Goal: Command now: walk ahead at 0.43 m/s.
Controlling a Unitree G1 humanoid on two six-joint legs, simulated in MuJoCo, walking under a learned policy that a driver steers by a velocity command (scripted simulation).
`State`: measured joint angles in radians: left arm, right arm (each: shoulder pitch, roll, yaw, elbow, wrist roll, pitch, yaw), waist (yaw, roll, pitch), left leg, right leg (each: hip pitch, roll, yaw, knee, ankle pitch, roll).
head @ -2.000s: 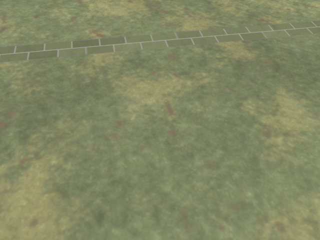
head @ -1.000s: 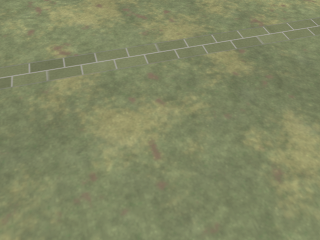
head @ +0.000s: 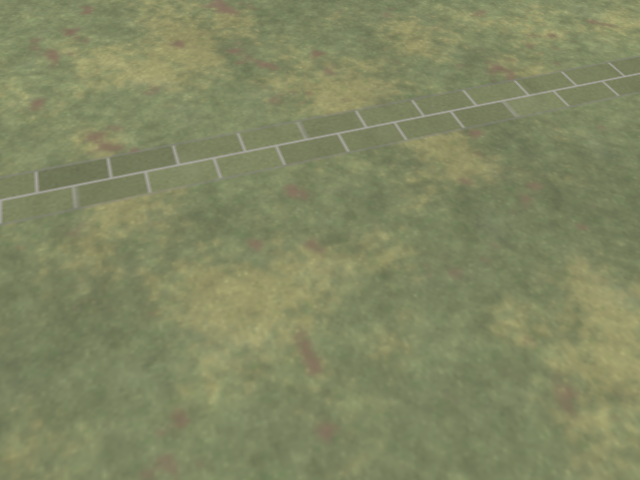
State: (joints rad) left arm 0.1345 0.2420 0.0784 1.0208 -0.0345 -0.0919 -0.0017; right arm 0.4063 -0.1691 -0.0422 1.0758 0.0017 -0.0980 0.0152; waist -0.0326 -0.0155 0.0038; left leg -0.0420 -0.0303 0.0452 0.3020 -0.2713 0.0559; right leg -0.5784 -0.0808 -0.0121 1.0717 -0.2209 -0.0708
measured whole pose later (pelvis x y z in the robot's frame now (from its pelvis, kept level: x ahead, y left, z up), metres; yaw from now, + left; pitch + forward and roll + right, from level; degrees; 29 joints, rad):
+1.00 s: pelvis +0.54 +0.01 -0.01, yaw +20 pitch +2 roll +0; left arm 0.19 0.27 0.06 0.89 -0.02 -0.13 0.00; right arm 0.19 -0.26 -0.09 0.81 0.01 -0.06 0.03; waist 0.00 0.00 0.05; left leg -0.36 -0.10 0.03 0.50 -0.17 0.10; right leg -0.42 -0.06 0.03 1.26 -0.38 -0.02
